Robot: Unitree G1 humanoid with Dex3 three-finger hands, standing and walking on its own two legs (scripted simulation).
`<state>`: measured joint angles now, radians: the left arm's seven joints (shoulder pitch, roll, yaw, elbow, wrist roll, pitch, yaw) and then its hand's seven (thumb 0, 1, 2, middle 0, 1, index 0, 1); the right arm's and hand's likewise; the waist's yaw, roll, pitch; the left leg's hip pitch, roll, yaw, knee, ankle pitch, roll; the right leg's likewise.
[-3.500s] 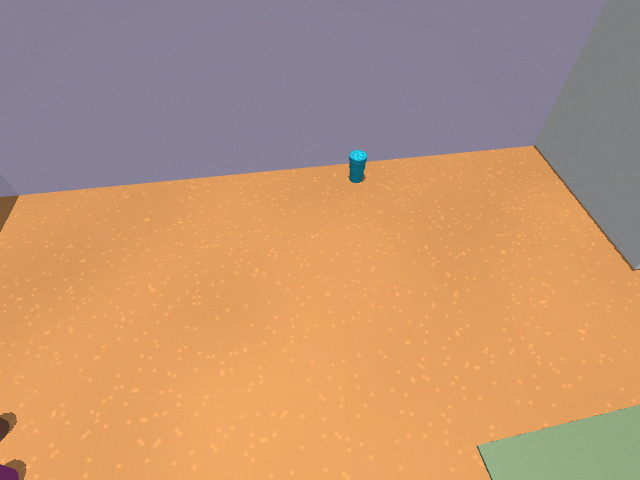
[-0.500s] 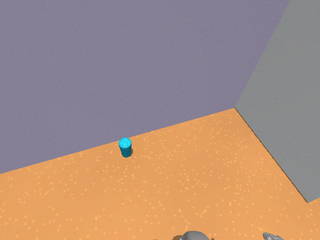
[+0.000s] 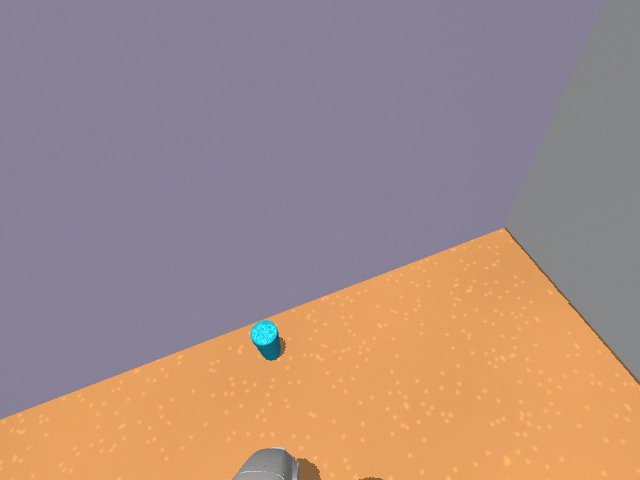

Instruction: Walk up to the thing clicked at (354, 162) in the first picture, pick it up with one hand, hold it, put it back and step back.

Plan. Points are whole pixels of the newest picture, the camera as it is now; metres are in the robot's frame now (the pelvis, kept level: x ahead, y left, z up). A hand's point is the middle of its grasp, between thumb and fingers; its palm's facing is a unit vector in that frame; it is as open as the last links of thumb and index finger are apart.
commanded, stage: walk up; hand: left
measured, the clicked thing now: (268, 342) +0.60 +0.26 -0.70
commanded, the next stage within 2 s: none
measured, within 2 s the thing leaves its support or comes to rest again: neither
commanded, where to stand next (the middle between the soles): +0.26 +0.04 m, yaw +0 degrees
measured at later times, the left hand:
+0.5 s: hand (122, 443) +0.19 +0.34 -0.15, palm faces -0.05 -0.94 -0.34, open 7.4 cm
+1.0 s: hand (144, 401) +0.25 +0.33 -0.16, palm faces +0.00 -0.94 -0.35, open 7.4 cm
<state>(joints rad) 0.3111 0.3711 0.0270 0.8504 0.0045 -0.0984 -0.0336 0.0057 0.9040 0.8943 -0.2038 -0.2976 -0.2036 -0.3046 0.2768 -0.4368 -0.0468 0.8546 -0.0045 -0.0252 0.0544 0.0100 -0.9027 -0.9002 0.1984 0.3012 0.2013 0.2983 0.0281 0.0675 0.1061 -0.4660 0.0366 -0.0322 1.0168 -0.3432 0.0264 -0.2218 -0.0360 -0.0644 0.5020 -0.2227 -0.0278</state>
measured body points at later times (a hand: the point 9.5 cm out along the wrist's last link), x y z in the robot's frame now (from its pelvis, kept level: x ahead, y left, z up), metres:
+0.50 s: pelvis +0.13 +0.07 +0.00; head +0.15 +0.09 +0.45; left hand +0.19 +0.38 -0.13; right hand +0.17 -0.25 -0.10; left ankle +0.14 +0.16 -0.74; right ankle +0.21 -0.09 -0.69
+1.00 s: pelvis +0.17 +0.07 -0.02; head +0.17 +0.07 +0.43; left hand +0.25 +0.38 -0.14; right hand +0.23 -0.25 -0.13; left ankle +0.20 +0.18 -0.74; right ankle +0.24 -0.07 -0.74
